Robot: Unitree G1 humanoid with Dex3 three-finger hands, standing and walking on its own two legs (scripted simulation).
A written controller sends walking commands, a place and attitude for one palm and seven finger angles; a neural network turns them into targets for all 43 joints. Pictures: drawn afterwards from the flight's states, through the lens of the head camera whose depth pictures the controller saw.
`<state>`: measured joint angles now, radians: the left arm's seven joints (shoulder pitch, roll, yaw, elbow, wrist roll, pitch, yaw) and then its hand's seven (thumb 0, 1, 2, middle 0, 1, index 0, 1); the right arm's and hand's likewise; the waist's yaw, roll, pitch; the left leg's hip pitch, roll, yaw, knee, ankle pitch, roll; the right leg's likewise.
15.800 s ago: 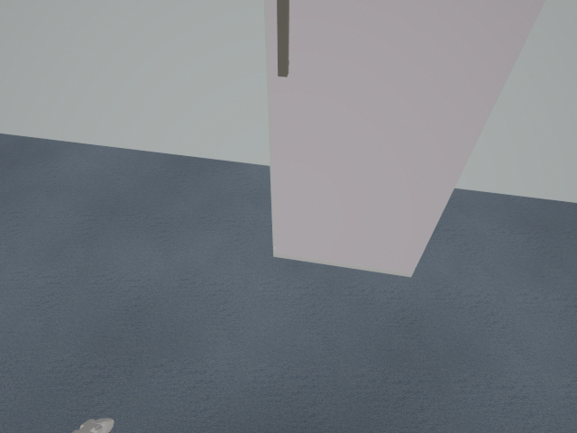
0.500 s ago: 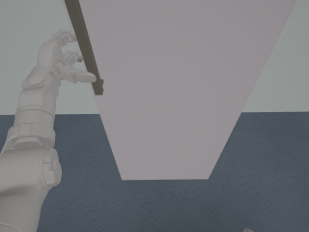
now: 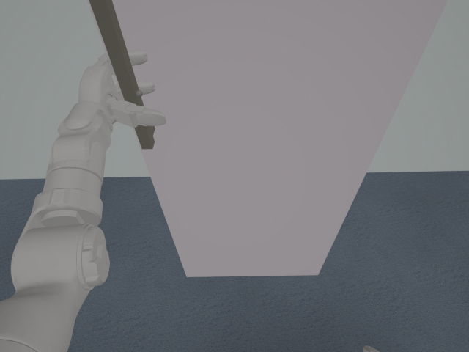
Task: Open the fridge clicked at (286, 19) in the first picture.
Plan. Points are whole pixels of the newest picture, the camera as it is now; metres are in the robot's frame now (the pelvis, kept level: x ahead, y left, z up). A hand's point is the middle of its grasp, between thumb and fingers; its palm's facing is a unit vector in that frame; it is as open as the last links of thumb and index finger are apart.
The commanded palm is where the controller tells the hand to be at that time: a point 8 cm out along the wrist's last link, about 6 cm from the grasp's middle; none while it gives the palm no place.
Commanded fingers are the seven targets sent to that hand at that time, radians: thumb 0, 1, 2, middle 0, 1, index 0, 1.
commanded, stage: slide the fingers in behind the handle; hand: left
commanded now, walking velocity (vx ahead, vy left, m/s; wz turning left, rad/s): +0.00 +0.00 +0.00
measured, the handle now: (125, 58) +0.51 +0.19 +0.27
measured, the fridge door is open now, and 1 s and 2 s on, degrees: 0 0 0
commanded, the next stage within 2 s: grip the handle and tug to test in 0.80 s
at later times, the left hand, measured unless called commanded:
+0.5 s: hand (137, 94) +0.45 +0.16 +0.24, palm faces +0.04 -1.00 -0.01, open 14.2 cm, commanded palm +0.43 +0.21 +0.22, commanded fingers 0.00 -0.50 0.30 -0.30 -1.20 -0.30 -1.20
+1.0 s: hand (137, 94) +0.45 +0.16 +0.23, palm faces +0.05 -1.00 -0.02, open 14.0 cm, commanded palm +0.43 +0.20 +0.22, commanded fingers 0.00 -0.22 0.42 -0.33 -1.24 -0.33 -1.24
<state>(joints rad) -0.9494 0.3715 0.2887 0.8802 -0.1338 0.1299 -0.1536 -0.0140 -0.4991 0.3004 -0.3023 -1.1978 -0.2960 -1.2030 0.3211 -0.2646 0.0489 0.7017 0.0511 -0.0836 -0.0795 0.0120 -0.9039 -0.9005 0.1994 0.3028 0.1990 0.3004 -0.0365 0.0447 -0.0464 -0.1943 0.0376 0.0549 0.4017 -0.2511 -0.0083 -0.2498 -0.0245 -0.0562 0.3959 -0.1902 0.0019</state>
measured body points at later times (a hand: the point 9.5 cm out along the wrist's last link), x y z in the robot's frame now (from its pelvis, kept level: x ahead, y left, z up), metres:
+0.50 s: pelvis +0.00 +0.00 +0.00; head +0.00 -0.01 +0.45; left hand +0.44 +0.22 +0.24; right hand +0.12 -0.24 -0.11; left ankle -0.03 +0.12 -0.74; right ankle +0.01 -0.12 -0.74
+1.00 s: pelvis -0.01 +0.01 +0.00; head -0.01 -0.01 +0.45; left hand +0.44 +0.22 +0.24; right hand +0.09 -0.24 -0.12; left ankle -0.03 +0.12 -0.74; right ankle +0.01 -0.12 -0.74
